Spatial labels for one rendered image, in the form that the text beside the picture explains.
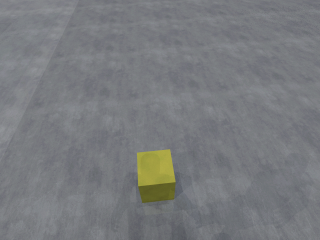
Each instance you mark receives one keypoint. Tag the carton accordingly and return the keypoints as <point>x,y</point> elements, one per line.
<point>156,178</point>

